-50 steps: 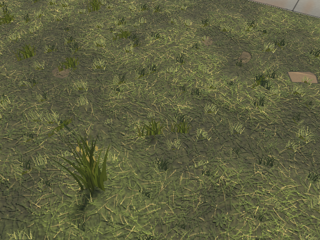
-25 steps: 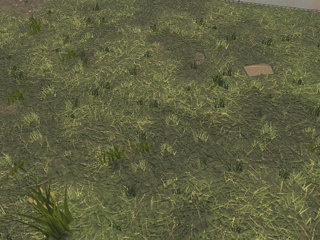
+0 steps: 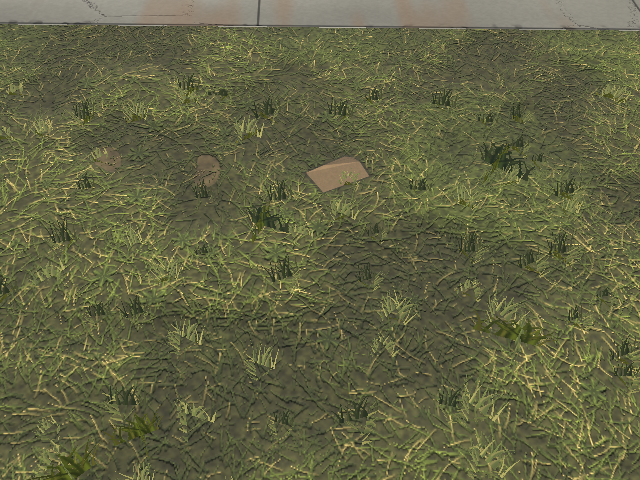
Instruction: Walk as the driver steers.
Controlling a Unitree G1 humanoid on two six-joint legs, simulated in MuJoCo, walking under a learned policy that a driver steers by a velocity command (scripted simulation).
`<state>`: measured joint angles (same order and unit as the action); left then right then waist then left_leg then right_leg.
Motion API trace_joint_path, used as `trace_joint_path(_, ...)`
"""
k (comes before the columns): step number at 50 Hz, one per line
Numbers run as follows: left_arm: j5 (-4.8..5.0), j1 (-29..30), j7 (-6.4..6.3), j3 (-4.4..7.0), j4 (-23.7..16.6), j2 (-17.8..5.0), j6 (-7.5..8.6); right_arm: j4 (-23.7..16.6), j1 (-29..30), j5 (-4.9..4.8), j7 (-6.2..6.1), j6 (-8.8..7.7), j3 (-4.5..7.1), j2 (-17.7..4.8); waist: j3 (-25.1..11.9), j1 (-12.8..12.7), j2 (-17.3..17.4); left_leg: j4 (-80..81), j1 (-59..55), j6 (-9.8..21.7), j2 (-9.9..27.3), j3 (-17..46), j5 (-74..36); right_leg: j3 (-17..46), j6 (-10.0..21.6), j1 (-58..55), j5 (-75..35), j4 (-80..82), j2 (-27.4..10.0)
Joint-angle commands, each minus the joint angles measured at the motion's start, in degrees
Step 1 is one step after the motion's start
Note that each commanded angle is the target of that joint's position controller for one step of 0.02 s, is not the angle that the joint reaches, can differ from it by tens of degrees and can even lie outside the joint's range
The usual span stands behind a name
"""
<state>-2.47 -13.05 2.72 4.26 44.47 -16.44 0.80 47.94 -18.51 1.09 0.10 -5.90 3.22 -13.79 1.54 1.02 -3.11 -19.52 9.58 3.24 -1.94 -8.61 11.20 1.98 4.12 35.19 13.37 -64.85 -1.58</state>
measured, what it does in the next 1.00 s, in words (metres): walks ahead: right foot, then left foot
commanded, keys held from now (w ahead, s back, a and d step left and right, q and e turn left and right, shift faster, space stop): w+e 0.36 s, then w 0.12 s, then w+q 0.14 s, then q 0.38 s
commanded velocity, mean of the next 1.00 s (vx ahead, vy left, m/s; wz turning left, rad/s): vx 0.40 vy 0.00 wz -0.16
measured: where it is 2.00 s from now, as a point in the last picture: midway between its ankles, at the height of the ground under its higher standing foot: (385, 456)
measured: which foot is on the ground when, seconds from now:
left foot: down 0.00-0.30, up 0.32-0.80, down 0.82-1.00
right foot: up 0.00-0.28, down 0.30-0.84, up 0.86-1.00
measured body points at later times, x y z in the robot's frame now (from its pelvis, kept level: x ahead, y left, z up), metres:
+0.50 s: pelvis +0.27 -0.07 +0.00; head +0.30 -0.09 +0.44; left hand +0.42 +0.17 -0.13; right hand +0.29 -0.35 -0.13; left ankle +0.32 +0.09 -0.66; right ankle +0.27 -0.12 -0.74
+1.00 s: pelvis +0.50 -0.08 -0.01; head +0.55 -0.07 +0.43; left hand +0.63 +0.16 -0.15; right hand +0.56 -0.36 -0.13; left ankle +0.59 -0.05 -0.74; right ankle +0.45 -0.21 -0.65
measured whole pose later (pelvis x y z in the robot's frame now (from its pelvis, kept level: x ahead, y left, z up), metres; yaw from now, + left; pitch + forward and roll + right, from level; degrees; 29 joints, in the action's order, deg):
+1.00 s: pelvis +0.50 -0.08 -0.01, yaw -5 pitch +0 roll -1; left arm -2.1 -10.8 -1.2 1.3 46.5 -14.0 1.0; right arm 46.2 -13.2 0.0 0.5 -0.7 3.1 -15.0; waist 5.7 0.2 -0.9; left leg -25.6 20.6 7.3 -6.9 -0.8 5.2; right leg 1.8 -0.9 28.9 23.3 -69.4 0.2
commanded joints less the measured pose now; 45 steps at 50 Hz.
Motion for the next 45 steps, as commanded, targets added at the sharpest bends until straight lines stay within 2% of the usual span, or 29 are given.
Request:
trace_joint_path(1, 0.00, 1.30, 0.91, -0.50, -4.17, 0.00, -0.05, -1.96, -1.11, -0.07, 0.21, -1.30, 0.57, -4.28, 0.90, -1.30, 6.53, 11.44, -2.39, 6.60, 16.64, 9.43, -13.25, 1.45, -0.66, 6.77, -6.13, 2.35, -2.64)
trace_joint_path(5, 0.45, 9.77, 1.78, -1.62, -6.80, 1.42, 0.49, -0.64, -3.31, -0.12, 0.09, -0.99, 0.52, -5.10, 2.30, 0.36, 6.92, 10.66, -2.90, 4.75, 14.55, 1.83, -18.32, -3.10, -0.45, 3.72, -14.68, 16.27, -2.03)
trace_joint_path(8, 0.39, 15.33, 2.30, -2.00, -8.79, 1.38, 0.55, 0.74, -6.46, -0.09, -0.55, -0.40, 0.77, -6.70, 3.69, 2.04, 6.97, 10.03, -7.18, 4.29, 16.00, -0.21, -20.52, -6.53, 0.65, 1.98, -12.84, 23.81, -1.54)
trace_joint_path(10, 0.07, 16.87, 2.18, -1.95, -9.56, 0.97, 0.55, 1.88, -8.24, 0.01, -1.03, 0.41, 0.89, -7.51, 3.91, 2.36, 7.03, 7.27, -11.77, 3.92, 16.98, -1.63, -26.60, -8.27, 2.03, 0.99, -8.19, 27.28, -0.27)
trace_joint_path(12, -0.26, 14.94, 1.62, -1.55, -9.23, 0.17, 0.50, 2.80, -8.94, 0.09, -1.51, 1.32, 1.13, -9.14, 1.72, 0.97, 8.40, -0.33, -14.84, 3.20, 17.46, -3.96, -44.52, -10.68, 4.11, -4.54, -1.79, 29.50, 3.39)
trace_joint_path(13, -0.34, 11.07, 1.31, -1.08, -8.19, -0.71, 0.65, 3.12, -9.11, 0.16, -1.70, 1.89, 1.31, -10.16, -0.87, -0.82, 9.03, -7.40, -15.63, 3.03, 17.57, -4.86, -51.84, -11.28, 5.47, -9.38, 0.85, 30.64, 5.70)
trace_joint_path(14, -0.56, 3.81, 0.84, -0.28, -5.98, -2.06, 1.11, 3.02, -8.84, -0.04, -1.79, 2.42, 1.38, -10.82, -5.17, -3.92, 8.53, -17.83, -13.24, 2.55, 17.31, -5.88, -52.07, -11.05, 7.12, -18.59, 0.83, 33.72, 7.86)
trace_joint_path(15, -1.17, -6.52, -0.05, 1.17, -2.65, -5.12, 1.44, 1.92, -7.95, 0.00, -1.73, 2.57, 1.24, -10.64, -11.00, -8.59, 5.61, -32.61, -3.30, 0.93, 16.28, -6.35, -40.41, -5.27, 9.59, -33.85, 1.52, 36.11, 5.32)
trace_joint_path(16, -1.14, -8.93, -1.06, 2.79, -2.83, -11.53, 1.36, -2.11, -9.87, -0.64, -0.61, 2.19, -0.29, -3.98, -18.07, -6.34, -6.82, -52.72, 20.69, -2.11, 10.00, -5.85, 3.64, 21.43, 15.88, -53.86, 7.46, 37.05, -13.03)
trace_joint_path(17, 0.77, -11.43, -1.62, 3.27, -4.08, -13.21, 0.68, -5.11, -4.38, -0.44, -0.08, 1.62, 0.65, -7.69, -22.09, -8.34, -5.96, -64.00, 32.44, -3.66, 1.46, 4.39, 20.99, 43.83, 20.79, -57.74, 2.66, 46.39, -19.92)
trace_joint_path(18, 1.15, -10.39, -2.25, 3.03, -2.39, -11.79, 0.24, -6.81, 2.61, -0.41, 0.15, 1.13, 0.76, -8.19, -13.43, -8.31, -0.24, -62.57, 38.27, -3.03, 5.51, 9.32, 13.45, 32.22, 18.17, -53.50, -4.11, 47.05, -16.72)
trace_joint_path(19, 1.75, -7.24, -2.59, 2.27, -1.77, -8.67, 0.52, -6.43, 2.06, -0.84, 0.16, 0.48, 0.05, -6.83, -7.34, -5.44, 1.64, -56.85, 35.39, -2.70, 7.77, 8.84, 8.30, 24.30, 15.83, -44.35, -12.35, 47.69, -15.08)
trace_joint_path(20, 1.67, -4.19, -2.59, 1.52, -1.88, -6.18, 1.03, -5.10, 0.75, -0.37, 0.11, 0.72, 0.02, -6.41, -4.21, -2.44, 4.48, -51.61, 30.65, -2.82, 9.32, 8.93, 7.08, 18.89, 13.06, -37.04, -18.59, 48.64, -11.83)
trace_joint_path(21, 1.94, -2.17, -2.59, 0.92, -1.96, -4.72, 1.55, -4.51, -1.12, 0.75, 0.20, 1.80, -0.06, -5.94, -3.02, 0.01, 4.24, -48.90, 26.42, -3.34, 9.91, 9.15, 7.30, 15.19, 11.85, -31.84, -22.31, 49.55, -9.44)
trace_joint_path(22, 2.08, -1.47, -2.37, 0.42, -1.97, -3.52, 2.22, -3.55, -2.92, 1.55, 0.44, 2.98, -0.15, -5.35, -3.58, 1.05, 3.44, -47.26, 23.03, -3.66, 10.14, 9.00, 6.96, 12.82, 11.14, -29.01, -24.54, 50.38, -7.95)
trace_joint_path(23, 2.20, -2.20, -2.19, 0.23, -1.49, -3.34, 2.92, -3.45, -3.43, 1.79, 0.84, 3.79, -0.19, -4.81, -3.93, 1.50, 2.65, -46.44, 22.00, -3.98, 9.64, 8.32, 6.65, 11.64, 11.51, -27.81, -26.87, 51.17, -7.17)
trace_joint_path(25, 2.27, -4.40, -1.98, 0.27, 0.22, -4.12, 3.65, -3.61, -1.78, 1.53, 1.50, 4.39, -0.27, -4.02, -2.58, 1.43, 1.83, -42.54, 23.11, -4.26, 9.60, 7.49, 2.43, 8.92, 10.86, -26.46, -26.48, 53.59, -6.20)
trace_joint_path(27, 2.19, -6.89, -1.87, 0.24, 1.62, -4.50, 3.93, -4.65, 2.96, 1.08, 1.67, 4.53, -0.22, -4.21, -0.02, -0.14, 1.07, -38.05, 26.66, -4.19, 10.09, 7.06, -2.79, 7.12, 9.49, -27.45, -26.05, 55.48, -5.92)
trace_joint_path(31, 1.85, -10.02, -1.93, -0.28, 3.37, -4.18, 4.48, -6.27, 10.26, 0.30, 1.93, 4.30, -0.42, -4.10, 1.77, -2.74, 0.31, -29.19, 30.01, -2.67, 8.91, 7.27, -10.70, 3.41, 6.72, -32.57, -26.29, 56.90, -6.26)
trace_joint_path(35, 1.22, -11.28, -3.04, -1.24, 5.51, -3.17, 4.58, -7.03, 14.05, 0.31, 2.18, 3.53, -1.28, -2.42, 3.82, -3.69, 0.59, -19.29, 25.15, -0.56, 4.73, 4.91, -13.15, -3.06, 4.45, -34.60, -41.15, 53.93, -6.80)
trace_joint_path(37, 1.21, -10.78, -3.82, -1.42, 6.27, -3.73, 4.42, -6.95, 13.13, 0.60, 2.14, 3.20, -1.11, -3.10, 2.83, -2.93, -0.53, -16.40, 21.34, 0.90, 2.38, 3.63, -10.97, -4.19, 3.16, -36.86, -48.95, 49.81, -7.51)
trace_joint_path(39, 1.18, -8.76, -4.82, -0.97, 6.26, -5.67, 4.17, -4.88, 6.14, 1.02, 1.73, 2.83, -0.39, -5.02, -0.90, -0.10, -1.85, -14.62, 14.91, 2.78, -1.23, 2.17, -5.85, -4.74, 1.73, -39.41, -60.66, 39.43, -7.55)
trace_joint_path(40, 1.14, -7.77, -5.07, -0.66, 6.14, -6.64, 3.81, -2.74, -0.79, 1.10, 1.41, 2.30, 0.17, -6.12, -3.99, 2.65, -1.45, -10.92, 8.69, 3.95, -2.61, 2.62, -6.75, -5.14, 1.21, -39.05, -59.67, 29.87, -6.86)
trace_joint_path(41, 1.78, -6.37, -5.10, -0.48, 5.41, -7.51, 3.72, -1.07, -6.81, 1.70, 1.08, 1.52, 0.78, -7.55, -7.02, 5.91, 0.53, -4.96, -0.33, 5.57, -0.40, 5.65, -17.69, -6.94, 0.11, -33.83, -47.24, 17.00, -4.19)
trace_joint_path(42, 1.99, -9.22, -5.15, -1.29, 2.85, -4.20, 4.11, -1.25, -9.91, 1.90, 0.71, 1.44, 2.35, -14.03, -13.74, 4.46, 10.70, -12.48, -15.22, 10.79, 14.87, 21.27, -50.65, -9.66, -1.72, -19.60, -9.56, -4.04, 2.45)
trace_joint_path(43, 3.31, -15.34, -4.67, -1.64, 2.50, -1.58, 3.66, -2.03, -8.81, -0.14, 0.77, 1.94, 3.02, -16.10, -23.76, 0.69, 18.06, -9.90, -27.62, 22.26, 26.26, 41.92, -71.54, -2.82, -3.34, -4.90, 22.72, -19.15, 10.26)
trace_joint_path(44, 1.10, -12.89, -4.45, -1.52, 3.41, -4.16, 2.92, -3.46, -5.14, -2.36, 0.79, 2.81, 3.09, -13.60, -22.22, 1.18, 7.26, -6.98, -21.88, 21.18, 23.05, 37.25, -59.55, 2.53, -3.38, -3.66, 16.05, -19.67, 5.02)
trace_joint_path(45, 1.06, -8.03, -4.09, -1.42, 2.29, -4.44, 2.72, -4.58, -0.24, -2.18, 0.49, 3.57, 2.21, -10.19, -13.50, 0.66, 4.58, -4.01, -13.13, 19.30, 20.04, 32.29, -47.34, 1.96, -3.82, -1.92, 12.56, -17.19, 3.12)
Next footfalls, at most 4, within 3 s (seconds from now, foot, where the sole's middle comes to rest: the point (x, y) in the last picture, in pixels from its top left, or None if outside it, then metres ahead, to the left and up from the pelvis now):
0.30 right None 0.31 -0.13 -0.78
0.82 left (343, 412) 0.63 -0.05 -0.78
1.42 right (422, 419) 0.61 -0.23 -0.78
1.80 left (335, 458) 0.53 -0.03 -0.78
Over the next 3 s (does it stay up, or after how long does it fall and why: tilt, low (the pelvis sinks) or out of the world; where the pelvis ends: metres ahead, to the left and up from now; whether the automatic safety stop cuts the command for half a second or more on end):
stays up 0.89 -0.07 -0.01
